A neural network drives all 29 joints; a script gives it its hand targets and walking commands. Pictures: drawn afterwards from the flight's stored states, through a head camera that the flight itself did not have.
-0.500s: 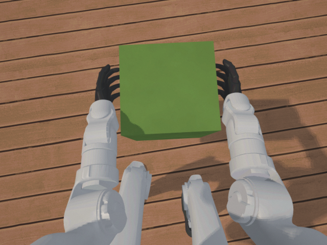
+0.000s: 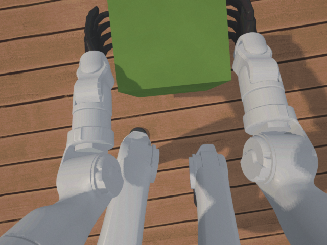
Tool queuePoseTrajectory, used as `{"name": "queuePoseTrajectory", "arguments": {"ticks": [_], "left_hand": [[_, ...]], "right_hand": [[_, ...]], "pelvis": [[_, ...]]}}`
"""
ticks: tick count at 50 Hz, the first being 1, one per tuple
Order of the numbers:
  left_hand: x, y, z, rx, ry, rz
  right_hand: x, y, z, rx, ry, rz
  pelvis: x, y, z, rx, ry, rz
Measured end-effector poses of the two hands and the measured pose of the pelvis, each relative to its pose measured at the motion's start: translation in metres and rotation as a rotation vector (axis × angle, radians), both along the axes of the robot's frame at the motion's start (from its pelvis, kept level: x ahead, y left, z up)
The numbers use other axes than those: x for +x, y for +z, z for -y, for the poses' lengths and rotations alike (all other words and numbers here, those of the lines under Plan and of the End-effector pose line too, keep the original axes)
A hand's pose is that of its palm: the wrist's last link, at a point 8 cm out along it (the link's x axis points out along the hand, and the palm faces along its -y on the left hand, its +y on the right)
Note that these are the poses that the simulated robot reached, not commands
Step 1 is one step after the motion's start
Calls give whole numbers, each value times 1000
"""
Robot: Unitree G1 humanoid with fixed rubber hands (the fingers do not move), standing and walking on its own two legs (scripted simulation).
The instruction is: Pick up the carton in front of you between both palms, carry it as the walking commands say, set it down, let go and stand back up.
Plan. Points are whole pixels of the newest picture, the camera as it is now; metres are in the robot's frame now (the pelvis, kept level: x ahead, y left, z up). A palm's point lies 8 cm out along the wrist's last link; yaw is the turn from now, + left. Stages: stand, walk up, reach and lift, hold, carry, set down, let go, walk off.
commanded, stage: set down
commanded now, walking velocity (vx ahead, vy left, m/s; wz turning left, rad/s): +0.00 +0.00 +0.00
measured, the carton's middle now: (169, 49) +0.51 +0.07 -0.21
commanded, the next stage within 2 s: none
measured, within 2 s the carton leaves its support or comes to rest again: rests again in 1.44 s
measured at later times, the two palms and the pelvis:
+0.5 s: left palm (102, 52) +0.48 +0.23 -0.21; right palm (223, 42) +0.56 -0.06 -0.23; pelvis +0.00 -0.01 -0.06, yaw +0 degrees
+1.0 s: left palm (102, 53) +0.49 +0.24 -0.23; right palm (221, 47) +0.55 -0.06 -0.25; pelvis +0.00 -0.01 -0.07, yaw +0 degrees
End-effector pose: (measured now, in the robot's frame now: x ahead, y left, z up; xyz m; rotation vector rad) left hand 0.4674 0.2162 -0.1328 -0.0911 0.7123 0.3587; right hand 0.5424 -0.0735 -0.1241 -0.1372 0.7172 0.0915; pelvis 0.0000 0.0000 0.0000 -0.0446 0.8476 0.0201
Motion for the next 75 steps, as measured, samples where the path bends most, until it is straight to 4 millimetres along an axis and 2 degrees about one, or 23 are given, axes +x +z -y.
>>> {"name": "queuePoseTrajectory", "arguments": {"ticks": [11,18,30,44,68,72,75], "left_hand": [[7,-64,-7,21,1,-37],[17,-71,-13,51,4,-48],[13,-84,-14,35,-12,-77],[16,-94,-17,34,-56,-101],[19,-107,-29,48,-66,-114],[15,-112,-28,43,-57,-105],[9,-119,-32,62,-28,-115]], "right_hand": [[12,-67,-8,-7,28,-29],[15,-93,-12,10,48,-35],[14,-107,-11,1,69,-59],[9,-120,-9,-2,85,-75],[12,-128,-15,65,141,-23],[12,-133,-12,47,150,-12],[11,-142,5,10,114,-16]], "pelvis": [[-7,-38,2,15,-36,48],[-1,-51,5,42,-58,50],[4,-58,13,60,-68,38],[2,-63,9,64,-72,68],[0,-72,4,73,-70,109],[-3,-74,3,77,-71,129],[-5,-74,1,79,-70,139]]}}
